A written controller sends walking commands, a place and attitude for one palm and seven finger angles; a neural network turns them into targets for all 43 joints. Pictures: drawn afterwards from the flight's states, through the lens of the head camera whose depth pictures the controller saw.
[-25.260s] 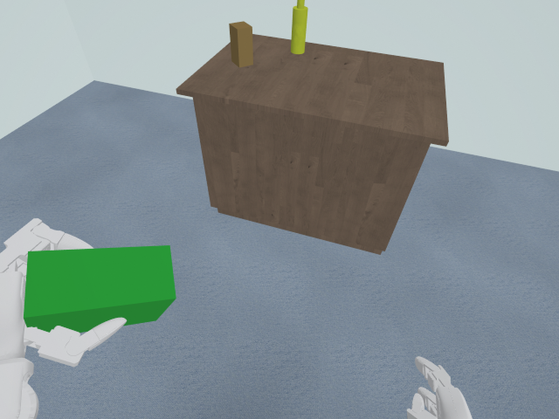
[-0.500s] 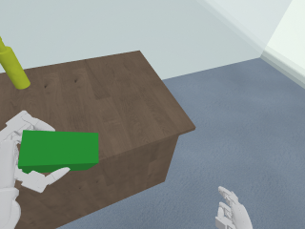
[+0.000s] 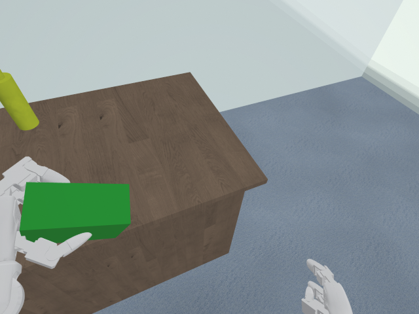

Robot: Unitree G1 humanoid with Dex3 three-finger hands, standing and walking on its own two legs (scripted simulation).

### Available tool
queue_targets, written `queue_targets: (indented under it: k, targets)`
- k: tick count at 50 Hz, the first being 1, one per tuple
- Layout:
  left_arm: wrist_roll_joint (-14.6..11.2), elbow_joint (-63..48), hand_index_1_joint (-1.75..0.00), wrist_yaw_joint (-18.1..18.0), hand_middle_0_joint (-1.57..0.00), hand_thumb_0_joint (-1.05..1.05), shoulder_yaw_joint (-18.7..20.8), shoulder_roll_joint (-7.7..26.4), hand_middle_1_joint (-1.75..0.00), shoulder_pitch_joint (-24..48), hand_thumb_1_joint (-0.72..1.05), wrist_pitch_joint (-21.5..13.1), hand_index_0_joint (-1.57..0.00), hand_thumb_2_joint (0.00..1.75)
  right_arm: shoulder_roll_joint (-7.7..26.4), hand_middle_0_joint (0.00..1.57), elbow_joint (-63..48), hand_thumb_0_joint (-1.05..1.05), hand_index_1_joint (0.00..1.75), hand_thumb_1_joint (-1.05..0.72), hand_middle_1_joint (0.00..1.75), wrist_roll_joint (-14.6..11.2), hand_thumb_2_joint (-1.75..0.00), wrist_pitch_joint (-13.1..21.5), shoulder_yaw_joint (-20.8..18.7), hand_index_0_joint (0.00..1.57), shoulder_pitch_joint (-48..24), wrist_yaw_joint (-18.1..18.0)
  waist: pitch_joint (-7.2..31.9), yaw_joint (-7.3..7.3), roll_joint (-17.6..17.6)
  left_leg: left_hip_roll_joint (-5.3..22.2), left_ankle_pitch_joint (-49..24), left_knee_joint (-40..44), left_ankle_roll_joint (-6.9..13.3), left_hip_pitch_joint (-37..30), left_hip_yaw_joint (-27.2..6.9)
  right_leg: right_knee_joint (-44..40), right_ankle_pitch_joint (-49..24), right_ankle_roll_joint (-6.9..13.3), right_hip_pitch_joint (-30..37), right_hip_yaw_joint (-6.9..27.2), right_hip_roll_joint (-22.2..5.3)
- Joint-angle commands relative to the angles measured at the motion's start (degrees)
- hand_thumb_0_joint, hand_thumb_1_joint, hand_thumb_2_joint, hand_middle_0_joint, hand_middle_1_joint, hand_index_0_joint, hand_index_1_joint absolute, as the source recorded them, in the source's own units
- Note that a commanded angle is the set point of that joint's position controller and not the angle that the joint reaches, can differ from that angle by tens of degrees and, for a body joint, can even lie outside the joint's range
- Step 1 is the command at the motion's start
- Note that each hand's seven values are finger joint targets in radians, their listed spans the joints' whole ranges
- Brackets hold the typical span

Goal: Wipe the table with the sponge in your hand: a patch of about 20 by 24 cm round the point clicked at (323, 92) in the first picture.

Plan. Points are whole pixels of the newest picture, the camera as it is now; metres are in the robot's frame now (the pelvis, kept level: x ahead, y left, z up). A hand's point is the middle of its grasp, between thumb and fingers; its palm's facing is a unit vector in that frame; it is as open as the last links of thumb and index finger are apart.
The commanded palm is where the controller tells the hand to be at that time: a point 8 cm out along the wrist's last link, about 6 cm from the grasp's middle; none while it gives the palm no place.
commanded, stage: look again from close up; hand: left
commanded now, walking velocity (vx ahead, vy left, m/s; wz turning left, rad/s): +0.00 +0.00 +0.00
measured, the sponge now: (93, 213) +0.23 +0.21 +0.12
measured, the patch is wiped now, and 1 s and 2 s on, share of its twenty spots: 0.00 0.00 0.00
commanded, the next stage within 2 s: come to a stop and stand still in 0.12 s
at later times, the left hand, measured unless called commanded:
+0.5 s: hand (27, 179) +0.24 +0.28 +0.19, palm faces +0.46 -0.79 -0.40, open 10.3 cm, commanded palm +0.15 +0.27 +0.17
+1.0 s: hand (35, 224) +0.19 +0.26 +0.16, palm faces +0.37 -0.86 -0.36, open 10.3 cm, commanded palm +0.14 +0.30 +0.17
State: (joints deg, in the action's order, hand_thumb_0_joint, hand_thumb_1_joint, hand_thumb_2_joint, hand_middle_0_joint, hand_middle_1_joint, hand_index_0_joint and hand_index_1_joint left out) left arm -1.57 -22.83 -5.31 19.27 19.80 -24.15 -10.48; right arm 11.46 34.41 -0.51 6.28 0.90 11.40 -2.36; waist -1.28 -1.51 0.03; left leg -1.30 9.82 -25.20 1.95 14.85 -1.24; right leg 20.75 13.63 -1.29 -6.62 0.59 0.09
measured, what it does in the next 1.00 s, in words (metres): stands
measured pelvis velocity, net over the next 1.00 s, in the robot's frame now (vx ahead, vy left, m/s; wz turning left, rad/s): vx -0.03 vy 0.02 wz -0.02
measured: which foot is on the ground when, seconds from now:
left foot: down 0.00-1.00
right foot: down 0.00-1.00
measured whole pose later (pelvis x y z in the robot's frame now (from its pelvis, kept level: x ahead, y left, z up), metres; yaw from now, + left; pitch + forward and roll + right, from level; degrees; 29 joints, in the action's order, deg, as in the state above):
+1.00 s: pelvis -0.03 +0.02 +0.00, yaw -1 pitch -2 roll -2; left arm 0.4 -23.1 -4.4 18.7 18.9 -21.9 -14.0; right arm 10.5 34.8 -0.2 9.1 1.8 12.7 -1.1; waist -0.9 -2.2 0.0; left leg -1.1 9.5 -28.2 3.1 17.4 0.6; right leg 23.8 13.0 -1.9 -9.5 1.9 -0.1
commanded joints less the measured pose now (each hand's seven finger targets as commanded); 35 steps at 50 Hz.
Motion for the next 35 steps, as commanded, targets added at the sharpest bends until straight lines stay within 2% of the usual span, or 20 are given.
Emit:
queue_targets:
  k: [1,2,3,12,15,16,17,18,19,20,22,25,26,27,28,29,31,32,33,35]
  targets:
    - [-0.76,-15.76,-1.60,-1.46,-1.20,0.00,6.16,10.39,-1.60,5.86,0.10,-4.54,-1.20,1.30,6.75,0.20,-9.61,0.00,0.30,-0.90,0.30,-0.30,-0.90,2.92,-2.79,0.20,-5.90,-0.47,8.30,0.11,-4.00,3.10,-4.71,4.11,-0.11,-5.79,-2.43,-2.89,-8.91,1.62,-0.52,0.31,-0.96]
    - [-0.66,-16.04,-1.60,-1.62,-1.20,0.00,7.40,11.70,-1.60,5.25,0.10,-4.42,-1.20,1.30,6.96,0.20,-9.39,0.00,0.30,-0.90,0.30,-0.33,-0.90,2.88,-2.92,0.20,-6.00,-0.52,9.22,0.06,-4.08,3.15,-6.00,3.78,-0.07,-6.20,-2.44,-2.57,-9.83,1.65,-0.01,0.28,-0.98]
    - [-0.83,-15.80,-1.60,-1.50,-1.20,0.00,5.90,9.91,-1.60,5.29,0.10,-4.33,-1.20,1.30,6.66,0.20,-9.53,0.00,0.30,-0.90,0.30,-0.36,-0.90,2.84,-2.82,0.20,-5.91,-0.47,8.72,0.26,-3.65,3.16,-6.18,3.65,-0.21,-6.24,-2.28,-2.65,-9.68,1.71,-0.38,0.25,-1.19]
    - [-1.15,-13.69,-1.60,-1.39,-1.20,0.00,7.45,11.24,-1.60,3.21,0.10,-3.37,-1.20,1.30,7.01,0.20,-9.51,0.00,0.30,-0.90,0.30,-0.58,-0.90,1.61,-3.06,0.20,-5.85,-0.58,8.42,0.17,-2.99,3.56,-9.13,3.21,-0.09,-6.31,-2.09,-2.56,-10.78,1.38,-0.62,-0.07,-1.03]
    - [-1.19,-15.00,-1.60,-1.34,-1.20,0.00,5.89,9.95,-1.60,4.41,0.10,-3.33,-1.20,1.30,6.87,0.20,-9.84,0.00,0.30,-0.90,0.30,-0.69,-0.90,1.54,-3.05,0.20,-5.85,-0.59,8.14,0.37,-2.72,3.43,-9.40,3.16,-0.17,-6.66,-2.00,-2.70,-11.24,1.44,-0.95,0.04,-1.18]
    - [7.21,-29.08,-1.60,-1.47,-1.20,0.00,39.19,55.98,-1.60,61.14,0.10,-9.66,-1.20,1.30,9.42,0.20,-10.27,0.00,0.30,-0.90,0.30,2.38,-0.90,3.97,-3.49,0.20,0.22,0.12,-4.14,-0.82,5.54,5.61,-12.49,-4.28,0.71,2.35,-1.61,-7.53,-15.64,1.20,-13.40,5.04,-5.74]
    - [3.43,-5.65,-1.60,-0.43,-1.20,0.00,24.95,33.68,-1.60,45.31,0.10,-6.89,-1.20,1.30,4.72,0.20,-3.77,0.00,0.30,-0.90,0.30,-0.90,-0.90,2.94,-3.42,0.20,-2.97,0.24,2.88,-0.17,-4.91,6.25,-15.04,-2.79,-0.05,-5.98,-1.91,0.19,-14.23,5.32,-12.28,2.96,-8.27]
    - [1.17,-6.59,-1.60,0.35,-1.20,0.00,16.39,22.37,-1.60,30.43,0.10,-6.29,-1.20,1.30,5.43,0.20,-5.95,0.00,0.30,-0.90,0.30,0.24,-0.90,3.00,-3.81,0.20,-3.50,0.79,6.66,-0.69,-2.07,5.23,-17.24,-1.28,-0.85,-9.60,-2.20,3.32,-18.39,4.95,-6.41,3.33,-4.49]
    - [0.58,-0.50,-1.60,1.18,-1.20,0.00,11.37,16.16,-1.60,23.41,0.10,-5.25,-1.20,1.30,7.74,0.20,-8.26,0.00,0.30,-0.90,0.30,-0.41,-0.90,3.88,-4.70,0.20,-2.84,0.98,10.49,-0.79,-3.97,4.22,-17.56,-2.26,-0.24,-11.44,-0.19,3.26,-19.81,3.91,-4.69,4.59,-3.50]
    - [-0.09,-1.69,-1.60,1.96,-1.20,0.00,7.90,12.77,-1.60,18.38,0.10,-4.81,-1.20,1.30,7.86,0.20,-8.86,0.00,0.30,-0.90,0.30,-1.27,-0.90,3.97,-5.01,0.20,-2.21,1.66,13.52,-0.81,-5.83,4.00,-18.31,-2.88,0.62,-13.19,-0.35,3.85,-20.15,2.24,-3.96,5.30,-3.54]
    - [-1.49,-7.04,-1.60,2.87,-1.20,0.00,1.92,4.99,-1.60,6.01,0.10,-4.23,-1.20,1.30,7.24,0.20,-9.78,0.00,0.30,-0.90,0.30,-2.03,-0.90,3.82,-5.18,0.20,-2.43,3.78,15.68,-0.90,-7.61,4.99,-19.81,-2.43,1.89,-14.99,-1.58,6.44,-17.31,0.98,-4.20,3.33,-2.53]
    - [-0.69,-16.70,-1.60,2.46,-1.20,0.00,2.49,7.55,-1.60,0.04,0.10,-3.77,-1.20,1.30,7.31,0.20,-11.88,0.00,0.30,-0.90,0.30,-1.58,-0.90,3.10,-4.29,0.20,-4.52,4.53,12.11,-0.98,-2.11,6.08,-10.52,-0.51,1.16,-6.98,-2.02,2.85,-9.29,1.66,-2.61,2.20,-2.28]
    - [-0.53,-16.77,-1.60,1.91,-1.20,0.00,4.74,9.83,-1.60,-0.80,0.10,-3.83,-1.20,1.30,7.33,0.20,-12.19,0.00,0.30,-0.90,0.30,-1.39,-0.90,3.05,-4.01,0.20,-4.95,4.05,9.94,-0.78,1.52,5.33,-3.69,0.22,0.38,-4.66,-1.66,0.85,-6.47,2.17,-3.09,2.83,-2.67]
    - [-0.36,-17.31,-1.60,0.62,-1.20,0.00,9.64,14.33,-1.60,-0.90,0.10,-3.99,-1.20,1.30,7.75,0.20,-11.99,0.00,0.30,-0.90,0.30,-1.34,-0.90,2.66,-3.94,0.20,-5.37,3.38,9.64,-0.75,1.94,4.91,0.13,1.07,0.00,-4.46,-1.23,0.72,-4.03,2.75,-3.76,2.99,-3.05]
    - [-0.56,-15.74,-1.60,0.36,-1.20,0.00,10.18,13.68,-1.60,-0.82,0.10,-4.36,-1.20,1.30,7.19,0.20,-12.27,0.00,0.30,-0.90,0.30,-0.97,-0.90,2.43,-3.60,0.20,-5.56,2.49,7.72,-0.41,4.72,4.52,3.79,1.39,-0.09,-2.55,-1.48,-0.18,-0.78,2.88,-4.83,2.55,-3.24]
    - [-0.73,-16.09,-1.60,0.09,-1.20,0.00,12.64,15.65,-1.60,0.50,0.10,-4.84,-1.20,1.30,6.83,0.20,-12.70,0.00,0.30,-0.90,0.30,-0.90,-0.90,2.34,-3.36,0.20,-6.20,1.61,6.36,-0.23,5.50,4.25,6.57,1.65,-0.06,-1.96,-1.70,-1.31,2.04,3.01,-6.36,3.45,-3.30]
    - [-1.24,-16.09,-1.60,-0.04,-1.20,0.00,14.13,16.51,-1.60,4.99,0.10,-5.89,-1.20,1.30,6.67,0.20,-12.69,0.00,0.30,-0.90,0.30,-0.81,-0.90,2.34,-2.97,0.20,-6.50,0.29,3.32,0.59,2.02,4.70,10.81,3.82,0.20,0.19,-3.41,-1.00,5.78,3.10,-7.56,3.46,-2.59]
    - [-0.70,-19.15,-1.60,-0.55,-1.20,0.00,16.24,20.21,-1.60,9.86,0.10,-6.37,-1.20,1.30,7.51,0.20,-12.56,0.00,0.30,-0.90,0.30,-0.67,-0.90,2.23,-2.98,0.20,-7.04,-0.38,3.23,0.63,-3.19,5.72,13.61,5.91,0.67,1.23,-4.66,0.82,5.72,2.90,-6.63,2.97,-1.87]
    - [-0.78,-17.33,-1.60,-0.45,-1.20,0.00,13.48,16.80,-1.60,11.00,0.10,-6.65,-1.20,1.30,7.16,0.20,-12.17,0.00,0.30,-0.90,0.30,-0.64,-0.90,2.44,-2.92,0.20,-6.04,-0.65,3.33,0.78,-7.81,6.78,18.00,8.06,1.38,3.84,-6.02,3.11,5.17,2.65,-3.75,1.75,-0.94]
    - [0.13,-16.29,-1.60,-0.30,-1.20,0.00,13.04,16.81,-1.60,13.48,0.10,-7.03,-1.20,1.30,7.31,0.20,-12.19,0.00,0.30,-0.90,0.30,-0.76,-0.90,3.49,-2.89,0.20,-5.12,-0.54,3.81,0.16,-13.41,7.92,25.60,10.64,2.51,8.51,-6.94,5.95,3.25,2.15,1.98,0.51,0.38]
